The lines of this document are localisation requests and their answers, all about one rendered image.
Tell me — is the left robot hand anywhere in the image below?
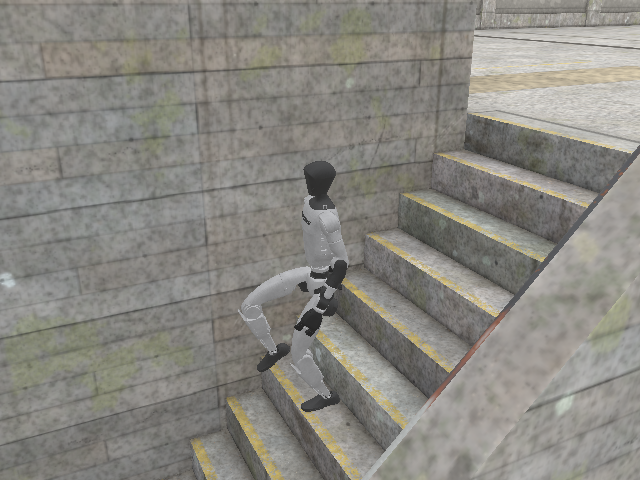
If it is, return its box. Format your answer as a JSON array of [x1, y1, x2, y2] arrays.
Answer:
[[294, 308, 323, 337]]

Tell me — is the left robot upper arm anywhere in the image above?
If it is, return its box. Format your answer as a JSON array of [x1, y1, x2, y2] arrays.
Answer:
[[319, 211, 349, 269]]

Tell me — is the right robot foot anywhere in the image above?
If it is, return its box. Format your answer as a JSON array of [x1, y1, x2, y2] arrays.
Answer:
[[257, 343, 290, 372]]

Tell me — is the left robot shin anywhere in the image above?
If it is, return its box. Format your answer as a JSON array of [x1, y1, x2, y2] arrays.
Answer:
[[290, 354, 331, 399]]

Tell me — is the robot left forearm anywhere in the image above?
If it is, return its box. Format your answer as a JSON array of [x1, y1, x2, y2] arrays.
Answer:
[[312, 260, 347, 314]]

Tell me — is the right robot hand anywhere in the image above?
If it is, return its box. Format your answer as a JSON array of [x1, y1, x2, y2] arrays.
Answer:
[[329, 266, 342, 290]]

